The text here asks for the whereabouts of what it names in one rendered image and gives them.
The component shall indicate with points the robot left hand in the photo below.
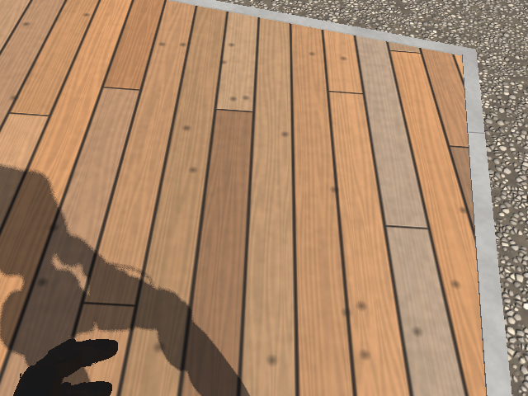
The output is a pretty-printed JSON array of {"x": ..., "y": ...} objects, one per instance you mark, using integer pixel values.
[{"x": 43, "y": 378}]

